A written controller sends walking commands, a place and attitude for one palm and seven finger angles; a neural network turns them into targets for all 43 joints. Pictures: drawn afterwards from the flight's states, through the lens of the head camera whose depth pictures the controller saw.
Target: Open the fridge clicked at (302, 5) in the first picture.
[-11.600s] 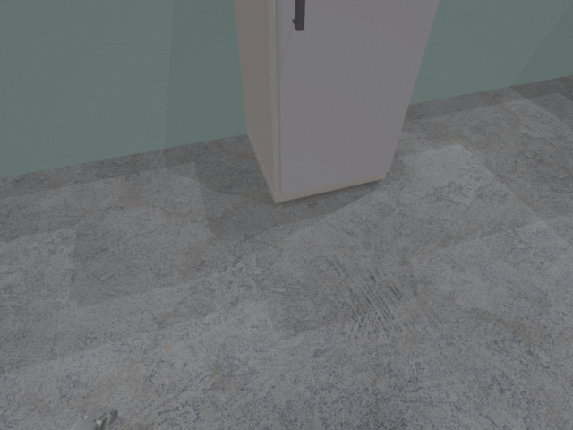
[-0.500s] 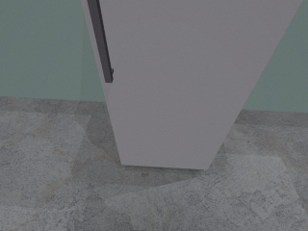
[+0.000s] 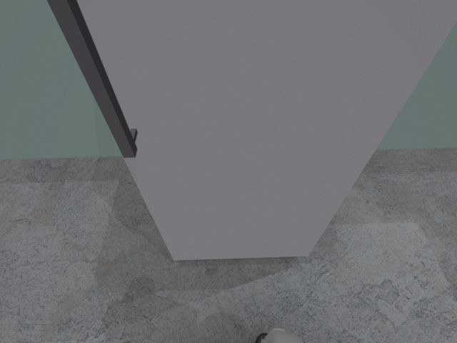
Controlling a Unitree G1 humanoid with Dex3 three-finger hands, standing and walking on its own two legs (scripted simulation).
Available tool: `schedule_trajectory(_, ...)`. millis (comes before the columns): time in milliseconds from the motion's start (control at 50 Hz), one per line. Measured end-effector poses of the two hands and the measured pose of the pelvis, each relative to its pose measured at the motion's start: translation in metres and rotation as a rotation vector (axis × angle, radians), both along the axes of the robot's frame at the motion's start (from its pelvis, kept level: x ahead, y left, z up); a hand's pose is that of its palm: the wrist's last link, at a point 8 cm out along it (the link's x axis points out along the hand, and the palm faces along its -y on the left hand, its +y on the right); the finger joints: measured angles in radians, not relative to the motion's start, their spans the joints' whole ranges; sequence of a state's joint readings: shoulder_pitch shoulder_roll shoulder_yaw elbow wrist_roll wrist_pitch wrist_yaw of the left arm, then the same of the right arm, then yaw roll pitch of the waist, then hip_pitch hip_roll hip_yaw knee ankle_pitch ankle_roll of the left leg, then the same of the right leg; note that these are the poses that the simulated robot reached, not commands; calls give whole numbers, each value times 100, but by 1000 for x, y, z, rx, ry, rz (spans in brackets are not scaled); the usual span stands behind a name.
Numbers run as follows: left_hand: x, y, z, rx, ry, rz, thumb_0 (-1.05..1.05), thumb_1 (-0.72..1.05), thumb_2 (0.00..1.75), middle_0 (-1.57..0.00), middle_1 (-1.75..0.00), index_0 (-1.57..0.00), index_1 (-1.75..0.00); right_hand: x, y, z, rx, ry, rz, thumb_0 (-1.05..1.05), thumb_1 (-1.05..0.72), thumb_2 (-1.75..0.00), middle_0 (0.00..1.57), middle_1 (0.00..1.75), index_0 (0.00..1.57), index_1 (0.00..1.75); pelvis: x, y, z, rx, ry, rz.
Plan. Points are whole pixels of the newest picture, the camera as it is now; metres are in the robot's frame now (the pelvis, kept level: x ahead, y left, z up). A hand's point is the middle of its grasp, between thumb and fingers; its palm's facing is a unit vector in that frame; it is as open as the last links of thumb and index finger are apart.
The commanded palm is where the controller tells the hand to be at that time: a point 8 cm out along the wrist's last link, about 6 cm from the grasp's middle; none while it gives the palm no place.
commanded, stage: come to a stop and stand still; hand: left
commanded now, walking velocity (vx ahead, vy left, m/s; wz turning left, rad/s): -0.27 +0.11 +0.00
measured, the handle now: (98, 63) +0.45 +0.20 +0.25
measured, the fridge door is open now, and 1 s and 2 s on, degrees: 0 0 0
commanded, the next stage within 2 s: look again from close up in 1.64 s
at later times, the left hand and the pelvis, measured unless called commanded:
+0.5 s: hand out of the picture +0.02 +0.22 -0.18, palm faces +0.10 -0.97 -0.20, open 7.3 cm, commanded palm none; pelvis -0.02 +0.03 +0.00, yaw +2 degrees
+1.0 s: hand out of the picture -0.06 +0.17 -0.17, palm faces +0.05 -0.99 -0.15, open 7.3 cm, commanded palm none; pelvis -0.05 +0.02 +0.01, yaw +1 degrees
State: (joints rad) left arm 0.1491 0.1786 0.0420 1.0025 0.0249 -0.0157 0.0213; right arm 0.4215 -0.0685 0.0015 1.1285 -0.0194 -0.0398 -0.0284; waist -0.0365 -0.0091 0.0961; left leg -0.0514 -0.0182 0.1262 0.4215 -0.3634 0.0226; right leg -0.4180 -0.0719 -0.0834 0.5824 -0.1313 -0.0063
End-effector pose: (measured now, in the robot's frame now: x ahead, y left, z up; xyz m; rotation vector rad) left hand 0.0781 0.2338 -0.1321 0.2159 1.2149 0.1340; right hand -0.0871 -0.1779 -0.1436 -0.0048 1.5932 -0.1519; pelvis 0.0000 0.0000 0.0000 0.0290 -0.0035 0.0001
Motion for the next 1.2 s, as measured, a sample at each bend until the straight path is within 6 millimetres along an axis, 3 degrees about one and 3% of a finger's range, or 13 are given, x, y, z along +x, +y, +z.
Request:
schedule_trajectory(60,28,-11,-3,6,-56,-6,1,92,90,-19,-30,-20,-30,14,-14,-11,-5,20,-11,0,-91,-90,21,29,21,30,12,-8,-8,-8,-4,16)
schedule_trajectory(140,36,-21,-4,-11,-79,10,1,91,90,-20,-30,-20,-30,52,-37,-11,-60,-33,18,0,-91,-90,20,29,21,30,10,-9,-6,-6,-2,35)
schedule_trajectory(260,14,-12,-11,-41,-56,46,0,91,90,-20,-30,-21,-30,118,-57,1,-147,-224,91,0,-91,-90,20,29,20,30,-3,1,-5,-6,9,31)
schedule_trajectory(360,-14,15,-26,-58,-18,73,0,91,90,-20,-30,-21,-30,140,-48,12,-203,-358,126,0,-91,-90,20,29,20,30,-14,19,-12,-19,-7,22)
schedule_trajectory(520,-74,37,-10,-30,81,132,0,91,90,-20,-30,-20,-30,130,-19,21,-152,-344,161,0,-92,-90,20,29,20,30,-21,27,5,-21,3,28)
schedule_trajectory(620,-112,30,-7,-3,163,125,1,91,90,-20,-30,-20,-30,122,-18,8,-108,-346,139,0,-93,-90,20,29,21,30,-27,25,2,3,9,13)
schedule_trajectory(720,-138,14,1,-21,215,105,1,91,90,-20,-30,-20,-30,101,-23,5,-97,-314,106,0,-94,-90,20,29,21,30,-36,24,7,-17,-11,12)
schedule_trajectory(900,-144,-7,-6,-80,195,103,1,91,90,-20,-30,-20,-30,41,-23,7,-91,-179,106,0,-92,-90,20,29,20,30,-46,20,10,-22,-28,20)
schedule_trajectory(1020,-145,-10,-8,-87,197,99,1,91,90,-20,-30,-20,-30,6,-13,7,-73,-103,79,0,-91,-90,20,29,20,30,-49,19,10,-24,-26,22)
schedule_trajectory(1120,-148,-9,-7,-83,204,103,1,91,90,-20,-30,-20,-30,-11,-3,7,-53,-65,61,0,-91,-90,20,29,20,30,-50,20,10,-25,-22,22)
schedule_trajectory(1200,-150,-6,-8,-67,200,80,1,91,90,-20,-30,-20,-30,-11,2,1,-36,-75,57,0,-91,-90,20,29,20,30,-51,24,6,-45,-12,17)
